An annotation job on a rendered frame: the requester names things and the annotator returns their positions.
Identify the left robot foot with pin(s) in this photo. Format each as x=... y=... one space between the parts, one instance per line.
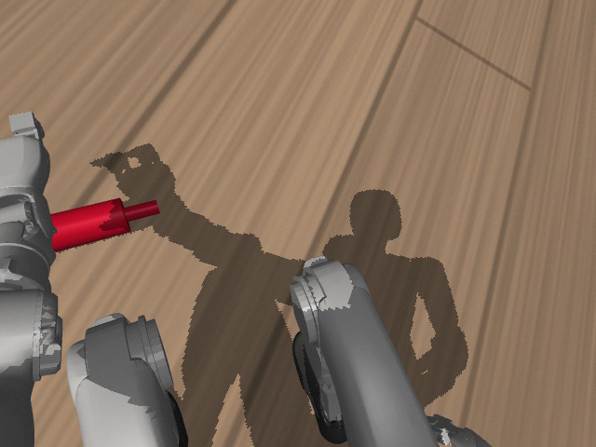
x=183 y=438

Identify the left robot arm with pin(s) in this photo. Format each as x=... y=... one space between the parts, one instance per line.
x=30 y=328

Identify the right robot foot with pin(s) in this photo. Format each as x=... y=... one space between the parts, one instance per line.
x=333 y=431

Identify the bottle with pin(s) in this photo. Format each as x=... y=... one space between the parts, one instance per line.
x=97 y=221

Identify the right robot hand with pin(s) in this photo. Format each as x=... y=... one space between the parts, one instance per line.
x=447 y=433

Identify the left robot hand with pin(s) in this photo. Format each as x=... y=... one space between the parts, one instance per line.
x=24 y=160

